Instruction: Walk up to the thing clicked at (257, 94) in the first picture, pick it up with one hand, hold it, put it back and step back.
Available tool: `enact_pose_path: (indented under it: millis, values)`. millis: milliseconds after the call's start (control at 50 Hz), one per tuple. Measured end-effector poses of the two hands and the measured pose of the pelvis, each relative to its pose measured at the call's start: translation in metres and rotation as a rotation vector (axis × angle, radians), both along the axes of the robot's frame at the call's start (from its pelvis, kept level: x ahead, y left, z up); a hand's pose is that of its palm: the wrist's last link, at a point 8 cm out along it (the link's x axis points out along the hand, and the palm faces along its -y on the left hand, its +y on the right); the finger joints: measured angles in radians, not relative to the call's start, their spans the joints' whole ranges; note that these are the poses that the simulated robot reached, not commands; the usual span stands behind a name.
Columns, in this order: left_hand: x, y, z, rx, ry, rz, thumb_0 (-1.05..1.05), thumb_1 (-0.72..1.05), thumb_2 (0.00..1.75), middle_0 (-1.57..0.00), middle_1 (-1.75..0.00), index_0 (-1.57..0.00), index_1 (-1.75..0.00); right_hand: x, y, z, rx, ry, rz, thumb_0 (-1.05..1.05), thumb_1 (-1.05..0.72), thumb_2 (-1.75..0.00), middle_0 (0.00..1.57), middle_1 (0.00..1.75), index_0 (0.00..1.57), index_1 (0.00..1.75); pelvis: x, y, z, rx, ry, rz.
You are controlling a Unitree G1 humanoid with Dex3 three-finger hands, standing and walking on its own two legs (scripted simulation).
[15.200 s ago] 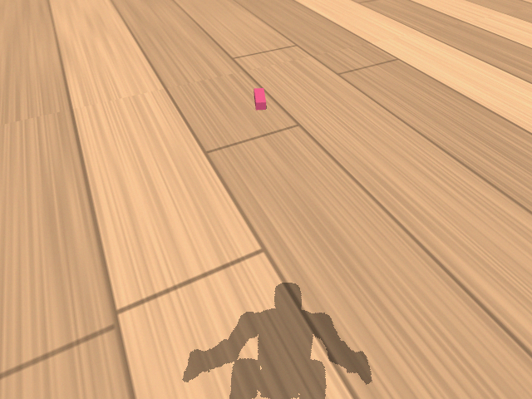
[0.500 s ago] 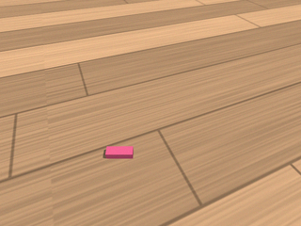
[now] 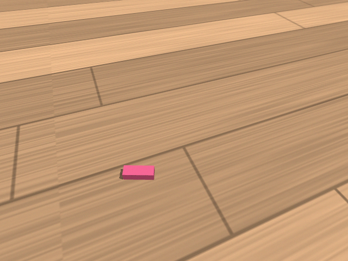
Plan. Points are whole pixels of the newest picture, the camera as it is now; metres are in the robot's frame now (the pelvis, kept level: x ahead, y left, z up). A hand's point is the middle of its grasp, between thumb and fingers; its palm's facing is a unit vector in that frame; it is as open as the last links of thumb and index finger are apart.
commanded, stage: stand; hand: left
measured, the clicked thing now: (138, 172) +0.78 +0.23 -0.75
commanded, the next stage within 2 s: walk up in 0.88 s
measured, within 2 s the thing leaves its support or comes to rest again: neither
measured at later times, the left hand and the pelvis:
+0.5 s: hand out of the picture +0.05 +0.25 -0.16, palm faces -0.05 -0.94 -0.34, open 7.4 cm; pelvis -0.01 +0.00 +0.00, yaw +0 degrees
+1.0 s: hand out of the picture +0.08 +0.26 -0.15, palm faces -0.01 -0.94 -0.34, open 7.4 cm; pelvis +0.01 +0.00 +0.00, yaw +0 degrees
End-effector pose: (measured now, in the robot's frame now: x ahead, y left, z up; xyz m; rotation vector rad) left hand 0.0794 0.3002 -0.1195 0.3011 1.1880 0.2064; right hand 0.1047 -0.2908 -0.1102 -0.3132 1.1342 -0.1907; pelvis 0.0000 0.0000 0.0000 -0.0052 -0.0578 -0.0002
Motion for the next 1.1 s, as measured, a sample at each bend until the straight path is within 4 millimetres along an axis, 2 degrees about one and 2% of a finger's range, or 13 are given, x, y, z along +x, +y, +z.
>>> enact_pose_path:
  millis: [120, 380, 520, 920, 1020, 1100]
  values:
    - [-0.01, -0.003, 0.002, -0.001, 0.026, -0.015, 0.0, 0.9, 0.9, -0.2, -0.3, -0.21, -0.3, -0.014, 0.0, -0.001, 0.009, 0.023, -0.014, 0.0, -0.9, -0.89, 0.21, 0.3, 0.2, 0.3, -0.008, 0.001, 0.003, 0.001, 0.001, -0.002]
    - [-0.029, -0.003, 0.002, -0.001, 0.065, -0.023, 0.0, 0.9, 0.9, -0.2, -0.3, -0.21, -0.3, -0.058, -0.008, -0.006, 0.005, 0.115, -0.051, 0.0, -0.9, -0.89, 0.21, 0.3, 0.2, 0.3, -0.015, 0.0, 0.004, 0.005, 0.016, -0.005]
    - [-0.034, -0.004, 0.001, 0.004, 0.092, -0.026, 0.0, 0.9, 0.9, -0.2, -0.3, -0.21, -0.3, -0.069, -0.011, -0.008, 0.004, 0.153, -0.063, 0.0, -0.9, -0.89, 0.21, 0.3, 0.2, 0.3, -0.013, -0.002, 0.004, 0.005, 0.025, -0.005]
    - [-0.006, -0.009, 0.004, -0.009, 0.016, -0.04, 0.0, 0.9, 0.9, -0.2, -0.3, -0.21, -0.3, -0.039, -0.014, -0.003, 0.007, 0.078, -0.036, 0.0, -0.9, -0.89, 0.21, 0.3, 0.2, 0.3, -0.003, -0.005, 0.003, 0.004, 0.021, -0.005]
    - [-0.011, 0.007, 0.003, 0.006, -0.019, -0.007, 0.0, 0.9, 0.9, -0.2, -0.3, -0.21, -0.3, -0.029, -0.022, -0.005, -0.016, 0.075, -0.012, 0.0, -0.9, -0.89, 0.21, 0.3, 0.2, 0.3, 0.012, -0.002, -0.005, -0.008, 0.023, 0.011]
    - [-0.026, 0.029, 0.0, 0.016, 0.027, 0.037, 0.0, 0.9, 0.9, -0.2, -0.3, -0.21, -0.3, -0.008, -0.018, -0.001, -0.048, 0.085, 0.017, 0.01, -0.9, -0.89, 0.21, 0.3, 0.2, 0.3, 0.031, 0.012, -0.008, -0.029, 0.015, 0.028]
